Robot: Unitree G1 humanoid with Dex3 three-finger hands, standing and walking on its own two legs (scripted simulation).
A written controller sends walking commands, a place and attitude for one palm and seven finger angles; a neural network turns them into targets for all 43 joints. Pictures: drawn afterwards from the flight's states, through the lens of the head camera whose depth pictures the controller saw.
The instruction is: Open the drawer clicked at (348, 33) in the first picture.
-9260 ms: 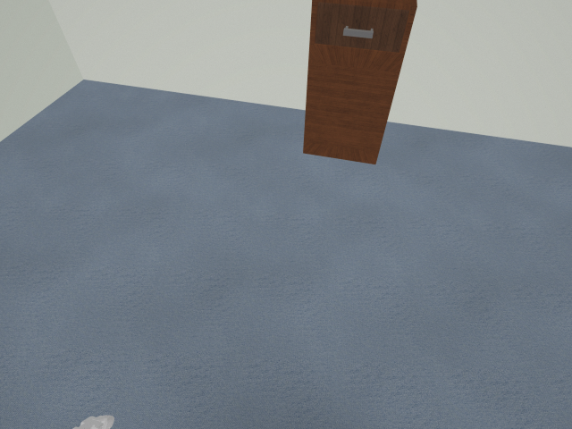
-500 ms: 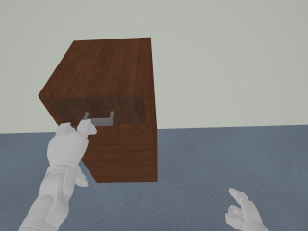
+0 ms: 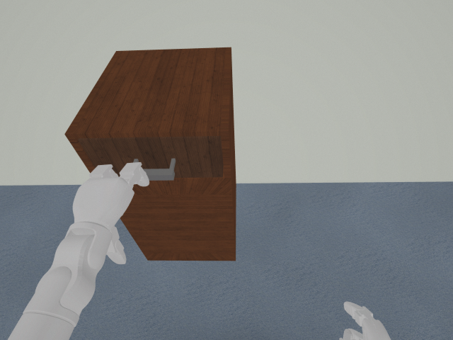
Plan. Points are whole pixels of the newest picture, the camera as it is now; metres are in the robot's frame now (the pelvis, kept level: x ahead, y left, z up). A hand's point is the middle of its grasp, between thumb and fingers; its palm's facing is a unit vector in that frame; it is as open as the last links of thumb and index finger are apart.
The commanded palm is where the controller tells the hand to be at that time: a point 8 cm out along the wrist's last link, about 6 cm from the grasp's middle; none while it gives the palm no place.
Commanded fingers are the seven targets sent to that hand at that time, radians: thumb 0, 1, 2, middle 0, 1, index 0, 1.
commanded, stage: raise the hand with hooked fingers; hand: left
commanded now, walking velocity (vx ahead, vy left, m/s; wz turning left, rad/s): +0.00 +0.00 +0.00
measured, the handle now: (152, 168) +0.52 +0.28 -0.07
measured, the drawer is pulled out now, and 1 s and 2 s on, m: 0.00 0.00 0.00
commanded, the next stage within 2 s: move the hooked fingers above the handle in 0.08 s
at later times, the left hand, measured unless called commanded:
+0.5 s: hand (122, 205) +0.32 +0.24 +0.05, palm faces -0.03 -0.07 -1.00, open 13.8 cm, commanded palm +0.32 +0.25 +0.11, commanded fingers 0.00 -0.50 0.30 -0.30 -1.20 -0.30 -1.20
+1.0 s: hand (134, 187) +0.39 +0.25 +0.02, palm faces -0.08 -0.05 -1.00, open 13.8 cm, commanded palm +0.38 +0.26 +0.08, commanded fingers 0.00 -0.50 0.30 -0.30 -1.20 -0.30 -1.20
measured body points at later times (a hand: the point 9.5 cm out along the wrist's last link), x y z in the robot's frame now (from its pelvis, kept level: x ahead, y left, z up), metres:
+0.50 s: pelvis +0.00 -0.02 +0.00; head +0.03 -0.04 +0.45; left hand +0.32 +0.25 +0.10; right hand +0.19 -0.25 -0.11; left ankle -0.02 +0.09 -0.74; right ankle -0.02 -0.11 -0.74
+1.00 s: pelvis +0.01 -0.01 -0.01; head +0.06 -0.03 +0.43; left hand +0.39 +0.25 +0.07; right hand +0.09 -0.28 -0.14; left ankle -0.02 +0.09 -0.74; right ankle -0.02 -0.11 -0.74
